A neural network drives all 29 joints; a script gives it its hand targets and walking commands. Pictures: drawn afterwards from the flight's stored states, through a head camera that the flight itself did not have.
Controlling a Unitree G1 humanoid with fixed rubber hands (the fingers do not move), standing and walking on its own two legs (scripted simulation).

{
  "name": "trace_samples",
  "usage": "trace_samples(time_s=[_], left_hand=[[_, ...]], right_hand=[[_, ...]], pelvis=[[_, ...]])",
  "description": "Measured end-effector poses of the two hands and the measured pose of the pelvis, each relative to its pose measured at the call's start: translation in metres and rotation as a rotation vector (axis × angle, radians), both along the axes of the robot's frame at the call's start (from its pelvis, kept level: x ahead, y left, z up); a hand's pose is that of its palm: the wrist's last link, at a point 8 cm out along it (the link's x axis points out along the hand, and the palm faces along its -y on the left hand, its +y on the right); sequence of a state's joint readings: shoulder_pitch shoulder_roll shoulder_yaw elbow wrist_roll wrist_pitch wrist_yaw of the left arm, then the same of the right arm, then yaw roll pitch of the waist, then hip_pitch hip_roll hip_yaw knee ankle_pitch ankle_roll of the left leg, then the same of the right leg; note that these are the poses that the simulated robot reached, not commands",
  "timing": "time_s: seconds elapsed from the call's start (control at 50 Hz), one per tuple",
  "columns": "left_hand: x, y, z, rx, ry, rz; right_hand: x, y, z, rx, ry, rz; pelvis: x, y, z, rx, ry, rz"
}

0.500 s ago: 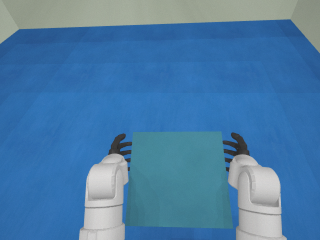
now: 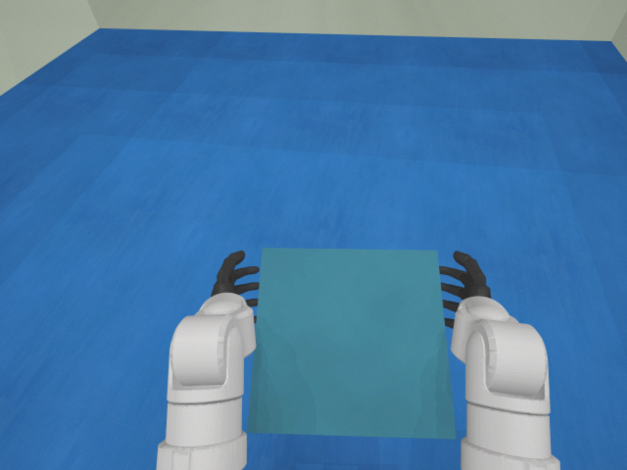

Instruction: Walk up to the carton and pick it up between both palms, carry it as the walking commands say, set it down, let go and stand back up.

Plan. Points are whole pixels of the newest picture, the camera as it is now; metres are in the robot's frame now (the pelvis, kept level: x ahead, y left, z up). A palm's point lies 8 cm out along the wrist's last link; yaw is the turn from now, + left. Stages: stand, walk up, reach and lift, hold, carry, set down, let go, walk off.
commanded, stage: carry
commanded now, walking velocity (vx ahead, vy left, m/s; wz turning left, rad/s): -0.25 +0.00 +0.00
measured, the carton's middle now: (344, 346) +0.31 +0.01 -0.03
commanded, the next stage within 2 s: none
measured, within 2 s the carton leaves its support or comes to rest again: neither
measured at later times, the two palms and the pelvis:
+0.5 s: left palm out of the picture +0.08 +0.17 +0.08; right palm out of the picture +0.11 -0.11 +0.09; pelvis -0.20 +0.01 +0.01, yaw +1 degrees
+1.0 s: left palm out of the picture -0.02 +0.13 +0.07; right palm out of the picture -0.03 -0.15 +0.09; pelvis -0.31 +0.00 -0.01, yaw -2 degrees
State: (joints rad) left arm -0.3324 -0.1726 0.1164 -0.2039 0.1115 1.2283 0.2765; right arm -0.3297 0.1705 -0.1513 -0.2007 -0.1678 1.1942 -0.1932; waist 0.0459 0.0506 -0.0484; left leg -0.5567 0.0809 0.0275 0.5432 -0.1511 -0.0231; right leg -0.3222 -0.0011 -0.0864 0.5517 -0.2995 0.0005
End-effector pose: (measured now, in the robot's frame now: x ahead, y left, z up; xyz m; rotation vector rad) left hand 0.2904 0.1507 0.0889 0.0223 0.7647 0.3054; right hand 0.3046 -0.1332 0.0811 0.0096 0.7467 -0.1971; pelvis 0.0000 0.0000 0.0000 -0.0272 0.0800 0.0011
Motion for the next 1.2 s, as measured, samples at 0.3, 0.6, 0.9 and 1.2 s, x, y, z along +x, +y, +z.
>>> trace_samples(time_s=[0.3,0.6,0.9,1.2], left_hand=[[-0.108,-0.015,-0.012,-0.043,0.011,-0.120],[-0.242,0.007,0.001,-0.030,0.008,0.054],[-0.295,-0.030,-0.010,-0.037,0.027,-0.133],[-0.335,0.002,-0.001,-0.015,0.016,-0.010]], right_hand=[[-0.137,-0.014,0.006,-0.027,0.011,-0.139],[-0.229,0.008,0.008,-0.028,0.011,0.043],[-0.329,-0.029,0.006,-0.037,0.030,-0.148],[-0.339,0.002,0.005,-0.030,0.018,-0.016]], pelvis=[[-0.123,0.010,-0.004,0.039,-0.007,0.004],[-0.231,-0.005,0.002,0.013,0.002,0.006],[-0.296,-0.001,-0.008,0.009,-0.079,-0.032],[-0.327,0.003,0.001,0.016,-0.036,0.004]])
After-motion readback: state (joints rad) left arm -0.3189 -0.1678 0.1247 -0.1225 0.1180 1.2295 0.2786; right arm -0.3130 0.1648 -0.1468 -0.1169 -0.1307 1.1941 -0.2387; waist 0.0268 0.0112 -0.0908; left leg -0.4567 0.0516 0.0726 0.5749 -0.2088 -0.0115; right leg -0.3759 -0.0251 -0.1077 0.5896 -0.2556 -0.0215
